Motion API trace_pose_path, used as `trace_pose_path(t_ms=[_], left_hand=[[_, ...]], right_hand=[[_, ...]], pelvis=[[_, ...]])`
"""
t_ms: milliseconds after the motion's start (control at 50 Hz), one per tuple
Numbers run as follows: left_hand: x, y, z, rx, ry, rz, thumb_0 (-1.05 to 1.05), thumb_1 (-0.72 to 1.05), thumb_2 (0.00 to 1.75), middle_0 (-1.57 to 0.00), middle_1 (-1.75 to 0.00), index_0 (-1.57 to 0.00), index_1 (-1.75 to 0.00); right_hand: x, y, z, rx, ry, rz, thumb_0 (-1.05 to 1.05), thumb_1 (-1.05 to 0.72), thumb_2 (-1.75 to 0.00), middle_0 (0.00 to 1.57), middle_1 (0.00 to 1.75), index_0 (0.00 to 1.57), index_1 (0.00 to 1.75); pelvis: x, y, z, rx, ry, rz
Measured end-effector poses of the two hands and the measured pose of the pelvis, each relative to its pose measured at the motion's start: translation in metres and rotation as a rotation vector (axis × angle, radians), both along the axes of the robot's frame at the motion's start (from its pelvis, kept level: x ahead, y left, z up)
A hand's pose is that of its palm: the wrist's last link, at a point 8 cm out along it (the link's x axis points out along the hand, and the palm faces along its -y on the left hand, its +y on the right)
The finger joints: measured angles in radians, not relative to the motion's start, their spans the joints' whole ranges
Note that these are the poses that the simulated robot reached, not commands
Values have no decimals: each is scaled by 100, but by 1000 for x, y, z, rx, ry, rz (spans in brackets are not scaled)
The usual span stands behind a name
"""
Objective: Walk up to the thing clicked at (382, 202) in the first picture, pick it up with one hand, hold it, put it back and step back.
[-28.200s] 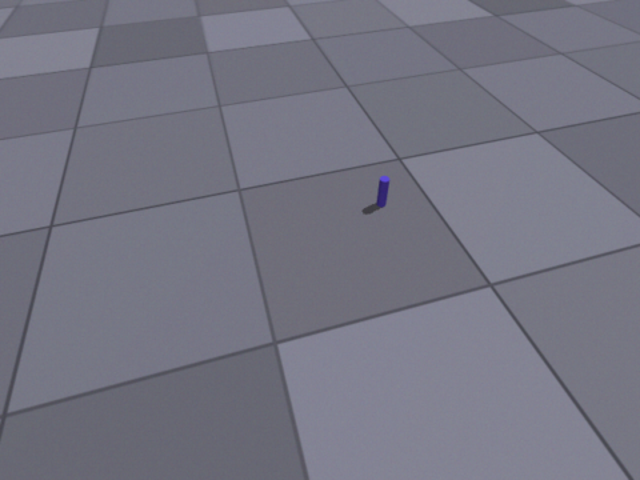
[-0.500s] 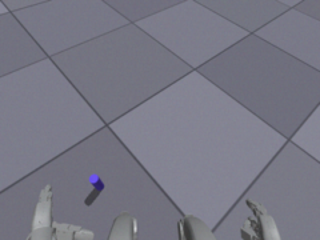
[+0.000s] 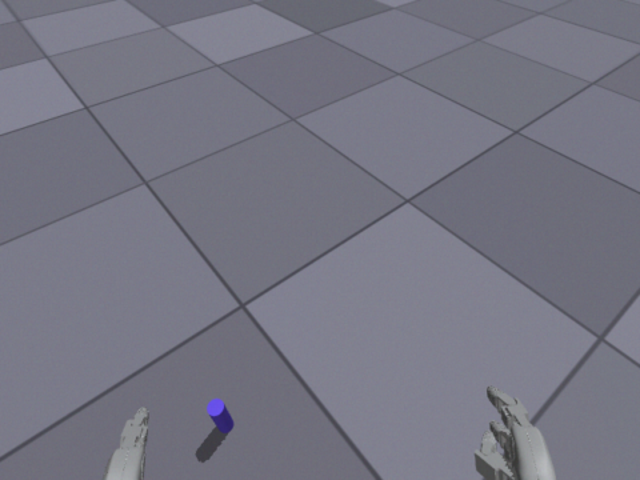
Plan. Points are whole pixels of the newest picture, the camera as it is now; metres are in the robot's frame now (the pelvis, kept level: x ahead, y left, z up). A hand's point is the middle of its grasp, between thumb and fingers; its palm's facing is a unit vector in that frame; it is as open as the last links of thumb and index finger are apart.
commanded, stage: home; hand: left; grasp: from the side
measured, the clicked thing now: (221, 416) +0.41 +0.28 -0.64
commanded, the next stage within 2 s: stand in 1.30 s
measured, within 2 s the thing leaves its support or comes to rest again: neither
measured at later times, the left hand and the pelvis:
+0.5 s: hand out of the picture +0.16 +0.17 -0.05, palm faces +0.09 -0.95 -0.29, open 17.6 cm; pelvis +0.00 -0.01 +0.00, yaw +0 degrees
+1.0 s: hand out of the picture +0.16 +0.17 -0.05, palm faces +0.10 -0.96 -0.28, open 17.5 cm; pelvis +0.00 -0.01 +0.00, yaw +0 degrees
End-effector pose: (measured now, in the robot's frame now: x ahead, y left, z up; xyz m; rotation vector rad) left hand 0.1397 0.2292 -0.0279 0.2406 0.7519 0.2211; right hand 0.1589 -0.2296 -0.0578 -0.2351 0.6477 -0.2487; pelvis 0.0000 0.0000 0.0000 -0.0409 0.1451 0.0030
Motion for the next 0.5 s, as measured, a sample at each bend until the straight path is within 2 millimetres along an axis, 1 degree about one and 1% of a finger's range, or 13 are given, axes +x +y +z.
trace_pose_path(t_ms=[100, 180, 280, 500], left_hand=[[0, -4, 1, -1, 1, -2, -1, -54, 6, -5, -6, -5, -5], [4, -8, 4, -1, -12, -9, -1, -55, 5, -5, -5, -5, -5], [6, -13, 2, -8, -11, -15, -1, -56, 4, -5, -5, -5, -5], [4, -17, 3, -4, -4, -19, -1, -57, 4, -5, -5, -5, -5]], right_hand=[[-2, -7, -2, -11, 11, 7, 1, -90, -90, 20, 30, 20, 30], [-6, -12, -3, -11, 21, -3, 1, -90, -90, 20, 30, 20, 30], [-12, -18, -5, -8, 33, -16, 1, -90, -90, 20, 30, 20, 30], [-16, -24, -7, -3, 42, -24, 1, -90, -90, 20, 30, 20, 30]], pelvis=[[-1, -4, 1, 3, -5, 3], [0, -7, 2, 6, -8, 3], [1, -10, 2, 9, -10, 1], [0, -15, 3, 14, -10, 0]])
